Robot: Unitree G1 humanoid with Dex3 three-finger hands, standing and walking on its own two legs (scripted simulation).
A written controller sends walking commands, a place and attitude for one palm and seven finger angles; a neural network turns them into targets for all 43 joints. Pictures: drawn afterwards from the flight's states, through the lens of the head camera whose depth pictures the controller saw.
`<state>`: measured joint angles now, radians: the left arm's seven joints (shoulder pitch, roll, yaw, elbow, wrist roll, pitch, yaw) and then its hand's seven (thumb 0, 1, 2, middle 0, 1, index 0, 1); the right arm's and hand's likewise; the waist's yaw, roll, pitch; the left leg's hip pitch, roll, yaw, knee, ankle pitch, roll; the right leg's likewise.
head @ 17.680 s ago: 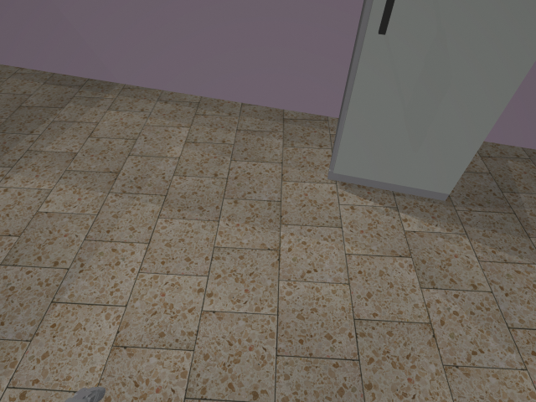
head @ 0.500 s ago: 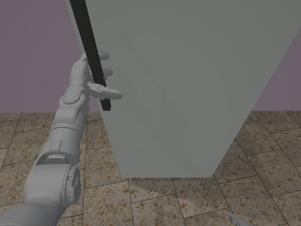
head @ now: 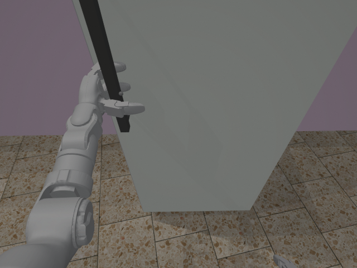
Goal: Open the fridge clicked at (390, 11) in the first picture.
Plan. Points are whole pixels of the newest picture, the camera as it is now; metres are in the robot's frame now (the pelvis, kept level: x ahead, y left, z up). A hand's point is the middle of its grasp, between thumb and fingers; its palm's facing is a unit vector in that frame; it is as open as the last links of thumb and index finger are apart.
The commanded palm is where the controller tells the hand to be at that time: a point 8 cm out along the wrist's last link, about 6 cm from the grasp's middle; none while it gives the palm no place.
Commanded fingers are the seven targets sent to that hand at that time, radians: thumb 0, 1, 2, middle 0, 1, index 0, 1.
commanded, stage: grip the handle and tug to test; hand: left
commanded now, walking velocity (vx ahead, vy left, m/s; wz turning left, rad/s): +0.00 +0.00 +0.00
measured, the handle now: (111, 67) +0.48 +0.17 +0.22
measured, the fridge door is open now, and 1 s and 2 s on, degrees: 0 0 10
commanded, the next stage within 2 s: pull the door a little, standing still in 1.20 s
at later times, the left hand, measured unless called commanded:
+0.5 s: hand (121, 95) +0.43 +0.15 +0.18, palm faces +0.04 -1.00 +0.02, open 5.5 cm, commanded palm +0.40 +0.20 +0.18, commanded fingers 0.00 0.90 0.90 -0.45 -1.40 -0.45 -1.40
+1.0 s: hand (122, 95) +0.43 +0.15 +0.18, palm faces +0.07 -1.00 +0.02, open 5.5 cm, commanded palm +0.38 +0.20 +0.18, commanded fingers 0.00 0.90 0.90 -0.45 -1.40 -0.45 -1.40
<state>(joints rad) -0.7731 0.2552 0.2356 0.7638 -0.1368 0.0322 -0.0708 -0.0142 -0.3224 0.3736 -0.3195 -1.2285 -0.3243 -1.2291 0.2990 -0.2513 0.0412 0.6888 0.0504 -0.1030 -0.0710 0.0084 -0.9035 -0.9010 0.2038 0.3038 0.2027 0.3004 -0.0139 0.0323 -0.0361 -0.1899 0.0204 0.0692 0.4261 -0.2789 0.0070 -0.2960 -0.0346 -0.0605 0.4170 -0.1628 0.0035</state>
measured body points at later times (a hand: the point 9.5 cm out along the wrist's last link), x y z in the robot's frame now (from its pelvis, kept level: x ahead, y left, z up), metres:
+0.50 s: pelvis +0.00 +0.00 +0.00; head +0.01 -0.01 +0.45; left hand +0.43 +0.20 +0.18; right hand +0.13 -0.24 -0.11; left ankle -0.04 +0.11 -0.74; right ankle +0.03 -0.12 -0.74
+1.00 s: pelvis +0.01 +0.00 +0.00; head +0.01 -0.01 +0.45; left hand +0.42 +0.20 +0.18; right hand +0.13 -0.24 -0.11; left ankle -0.04 +0.11 -0.74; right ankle +0.03 -0.12 -0.74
